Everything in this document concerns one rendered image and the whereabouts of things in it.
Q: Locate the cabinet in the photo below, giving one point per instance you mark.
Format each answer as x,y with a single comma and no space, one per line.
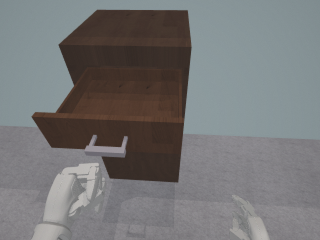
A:
134,39

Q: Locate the robot left forearm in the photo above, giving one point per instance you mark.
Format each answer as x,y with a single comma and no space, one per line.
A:
51,231

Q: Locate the robot left hand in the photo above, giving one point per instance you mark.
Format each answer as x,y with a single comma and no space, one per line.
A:
84,182

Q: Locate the drawer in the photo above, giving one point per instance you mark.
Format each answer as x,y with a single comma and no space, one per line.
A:
142,104

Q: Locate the robot right hand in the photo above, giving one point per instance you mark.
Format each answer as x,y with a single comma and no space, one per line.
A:
252,227

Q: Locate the handle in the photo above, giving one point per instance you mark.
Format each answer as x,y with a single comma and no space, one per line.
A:
106,151

